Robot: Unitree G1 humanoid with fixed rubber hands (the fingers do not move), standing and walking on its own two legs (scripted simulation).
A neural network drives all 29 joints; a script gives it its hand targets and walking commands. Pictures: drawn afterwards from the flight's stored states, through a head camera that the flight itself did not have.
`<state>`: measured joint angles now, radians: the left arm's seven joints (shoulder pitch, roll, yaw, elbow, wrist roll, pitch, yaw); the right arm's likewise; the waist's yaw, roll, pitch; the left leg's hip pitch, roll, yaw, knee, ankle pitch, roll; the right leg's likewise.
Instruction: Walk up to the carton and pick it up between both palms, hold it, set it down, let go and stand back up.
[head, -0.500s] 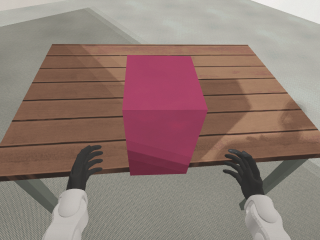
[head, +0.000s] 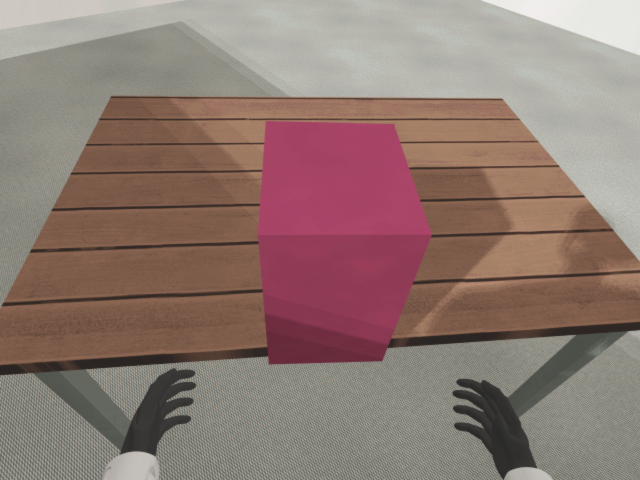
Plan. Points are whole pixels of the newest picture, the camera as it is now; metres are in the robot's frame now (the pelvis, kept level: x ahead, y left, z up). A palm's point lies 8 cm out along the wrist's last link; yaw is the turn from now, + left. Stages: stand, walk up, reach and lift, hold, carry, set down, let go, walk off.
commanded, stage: set down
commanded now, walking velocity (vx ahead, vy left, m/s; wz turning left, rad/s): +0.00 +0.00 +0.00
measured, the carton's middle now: (328, 250) +0.41 +0.00 +0.06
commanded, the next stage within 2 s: let go in 0.40 s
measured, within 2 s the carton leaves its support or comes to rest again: neither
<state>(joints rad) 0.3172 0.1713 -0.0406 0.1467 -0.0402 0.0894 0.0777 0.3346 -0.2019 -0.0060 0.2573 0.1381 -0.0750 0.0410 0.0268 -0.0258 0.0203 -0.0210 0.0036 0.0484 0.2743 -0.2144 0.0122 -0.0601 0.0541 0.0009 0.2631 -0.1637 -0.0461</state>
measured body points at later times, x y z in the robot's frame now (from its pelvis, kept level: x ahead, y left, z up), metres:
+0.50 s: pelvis -0.01 +0.00 +0.00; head +0.01 +0.01 +0.44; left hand +0.14 +0.24 -0.10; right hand +0.15 -0.22 -0.09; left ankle -0.04 +0.11 -0.75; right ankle -0.01 -0.09 -0.75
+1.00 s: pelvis -0.02 +0.00 -0.01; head -0.03 +0.00 +0.44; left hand +0.14 +0.24 -0.09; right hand +0.14 -0.24 -0.10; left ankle -0.04 +0.11 -0.75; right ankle -0.01 -0.09 -0.75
